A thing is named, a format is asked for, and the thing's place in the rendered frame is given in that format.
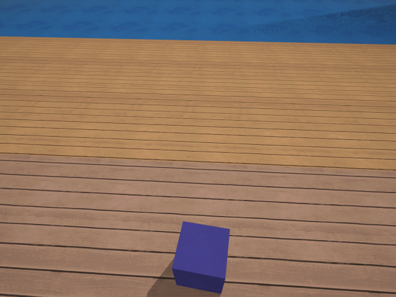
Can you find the carton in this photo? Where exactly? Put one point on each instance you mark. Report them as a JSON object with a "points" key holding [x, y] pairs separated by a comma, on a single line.
{"points": [[201, 257]]}

